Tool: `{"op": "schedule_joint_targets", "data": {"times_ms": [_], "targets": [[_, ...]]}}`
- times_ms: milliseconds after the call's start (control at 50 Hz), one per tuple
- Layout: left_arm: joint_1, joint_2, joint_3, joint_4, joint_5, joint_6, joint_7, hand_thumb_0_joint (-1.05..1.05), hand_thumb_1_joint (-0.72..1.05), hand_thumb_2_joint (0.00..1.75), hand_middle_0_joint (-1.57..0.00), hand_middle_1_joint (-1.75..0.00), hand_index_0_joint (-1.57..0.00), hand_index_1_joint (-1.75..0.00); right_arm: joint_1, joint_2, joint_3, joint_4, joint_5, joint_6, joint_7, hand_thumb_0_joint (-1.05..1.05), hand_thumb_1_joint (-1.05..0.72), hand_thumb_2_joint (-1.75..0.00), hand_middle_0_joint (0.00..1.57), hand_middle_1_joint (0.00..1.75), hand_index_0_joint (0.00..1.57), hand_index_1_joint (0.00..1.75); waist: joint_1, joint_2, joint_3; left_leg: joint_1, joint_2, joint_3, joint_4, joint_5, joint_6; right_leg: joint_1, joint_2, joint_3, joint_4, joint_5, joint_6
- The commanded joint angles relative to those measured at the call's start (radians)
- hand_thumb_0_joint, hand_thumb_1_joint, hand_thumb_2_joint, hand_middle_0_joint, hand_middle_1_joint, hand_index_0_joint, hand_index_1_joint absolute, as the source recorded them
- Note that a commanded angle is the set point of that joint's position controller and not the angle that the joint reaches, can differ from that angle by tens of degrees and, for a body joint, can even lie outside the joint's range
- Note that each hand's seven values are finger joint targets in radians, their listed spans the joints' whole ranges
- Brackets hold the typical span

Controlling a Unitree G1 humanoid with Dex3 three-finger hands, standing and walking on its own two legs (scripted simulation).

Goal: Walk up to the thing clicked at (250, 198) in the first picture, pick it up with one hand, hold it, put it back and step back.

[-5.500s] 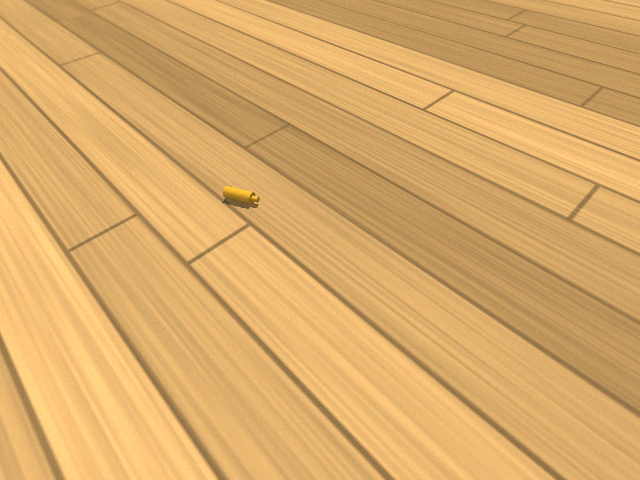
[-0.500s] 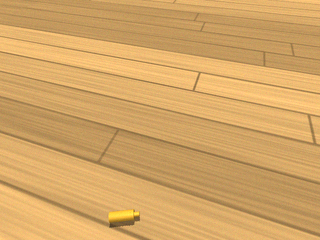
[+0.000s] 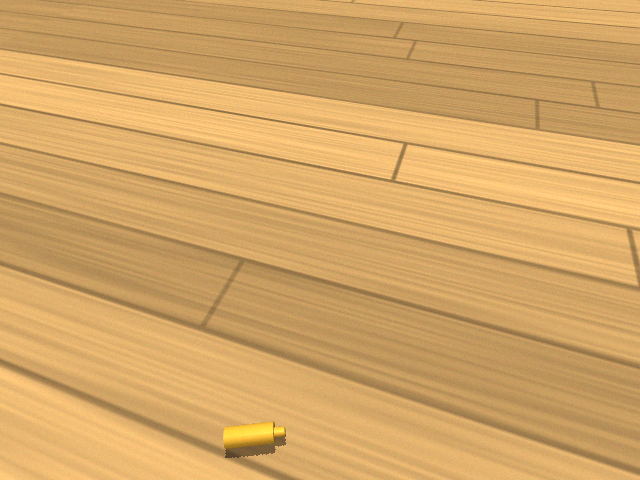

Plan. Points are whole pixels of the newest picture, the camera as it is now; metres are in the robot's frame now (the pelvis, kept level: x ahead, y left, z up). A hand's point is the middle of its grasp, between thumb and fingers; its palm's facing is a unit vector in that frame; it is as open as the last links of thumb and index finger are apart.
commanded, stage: stand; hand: left
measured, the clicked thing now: (255, 434) +0.39 +0.24 -0.75
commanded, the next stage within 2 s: none
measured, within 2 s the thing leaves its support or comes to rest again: neither
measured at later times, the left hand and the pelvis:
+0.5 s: hand out of the picture +0.10 +0.25 -0.15, palm faces +0.01 -0.94 -0.34, open 7.4 cm; pelvis +0.02 +0.00 +0.00, yaw +1 degrees
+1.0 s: hand out of the picture +0.08 +0.25 -0.15, palm faces +0.02 -0.94 -0.34, open 7.4 cm; pelvis +0.01 +0.00 +0.00, yaw +2 degrees
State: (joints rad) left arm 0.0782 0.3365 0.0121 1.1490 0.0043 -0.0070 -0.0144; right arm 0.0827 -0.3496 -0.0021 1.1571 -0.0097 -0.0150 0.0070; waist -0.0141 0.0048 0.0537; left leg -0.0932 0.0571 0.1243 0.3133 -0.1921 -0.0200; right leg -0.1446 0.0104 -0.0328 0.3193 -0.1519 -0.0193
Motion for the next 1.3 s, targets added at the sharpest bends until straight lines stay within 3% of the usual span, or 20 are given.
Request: {"op": "schedule_joint_targets", "data": {"times_ms": [0,460,620,740,860,1140,1280], "targets": [[-0.061,0.224,0.033,-0.058,-0.003,-0.029,0.021,0.0,0.9,0.9,-0.2,-0.3,-0.2,-0.3,-0.047,-0.205,-0.036,-0.055,-0.005,-0.019,-0.011,0.0,-0.9,-0.9,0.2,0.3,0.2,0.3,0.002,-0.015,-0.107,0.032,0.113,-0.12,-0.068,0.09,0.024,0.027,-0.153,0.122,-0.06,0.154,-0.002],[-0.066,0.222,0.033,-0.046,0.0,-0.032,0.026,0.0,0.9,0.9,-0.2,-0.3,-0.2,-0.3,-0.05,-0.198,-0.034,-0.055,-0.005,-0.023,-0.016,0.0,-0.9,-0.9,0.2,0.3,0.2,0.3,0.007,0.006,-0.123,0.063,0.122,-0.127,-0.074,0.224,0.018,0.07,-0.163,0.096,-0.054,0.254,0.002],[-0.063,0.218,0.032,-0.045,0.002,-0.031,0.028,0.0,0.9,0.9,-0.2,-0.3,-0.2,-0.3,-0.05,-0.202,-0.034,-0.059,-0.004,-0.02,-0.017,0.0,-0.9,-0.9,0.2,0.3,0.2,0.3,0.006,0.008,-0.12,0.055,0.12,-0.127,-0.068,0.214,0.026,0.083,-0.173,0.1,-0.064,0.256,-0.001],[-0.052,0.219,0.029,-0.045,0.003,-0.032,0.029,0.0,0.9,0.9,-0.2,-0.3,-0.2,-0.3,-0.046,-0.198,-0.034,-0.06,-0.002,-0.017,-0.014,0.0,-0.9,-0.9,0.2,0.3,0.2,0.3,0.006,-0.008,-0.092,0.041,0.116,-0.135,-0.082,0.143,0.024,0.055,-0.161,0.087,-0.077,0.161,0.006],[-0.056,0.219,0.03,-0.048,0.001,-0.031,0.027,0.0,0.9,0.9,-0.2,-0.3,-0.2,-0.3,-0.041,-0.201,-0.032,-0.061,-0.006,-0.021,-0.016,0.0,-0.9,-0.9,0.2,0.3,0.2,0.3,0.008,0.023,-0.101,0.032,0.115,-0.135,-0.08,0.163,0.024,0.072,-0.171,0.1,-0.073,0.204,-0.001],[-0.044,0.227,0.032,-0.045,0.001,-0.03,0.027,0.0,0.9,0.9,-0.2,-0.3,-0.2,-0.3,-0.023,-0.203,-0.032,-0.062,-0.004,-0.02,-0.014,0.0,-0.9,-0.9,0.2,0.3,0.2,0.3,0.007,-0.001,-0.098,0.032,0.113,-0.146,-0.084,0.142,0.024,0.067,-0.165,0.09,-0.07,0.157,-0.002],[-0.039,0.228,0.031,-0.049,0.001,-0.031,0.026,0.0,0.9,0.9,-0.2,-0.3,-0.2,-0.3,-0.016,-0.199,-0.028,-0.065,-0.004,-0.02,-0.016,0.0,-0.9,-0.9,0.2,0.3,0.2,0.3,0.008,0.002,-0.106,0.04,0.113,-0.14,-0.075,0.164,0.026,0.066,-0.169,0.092,-0.065,0.199,-0.003]]}}
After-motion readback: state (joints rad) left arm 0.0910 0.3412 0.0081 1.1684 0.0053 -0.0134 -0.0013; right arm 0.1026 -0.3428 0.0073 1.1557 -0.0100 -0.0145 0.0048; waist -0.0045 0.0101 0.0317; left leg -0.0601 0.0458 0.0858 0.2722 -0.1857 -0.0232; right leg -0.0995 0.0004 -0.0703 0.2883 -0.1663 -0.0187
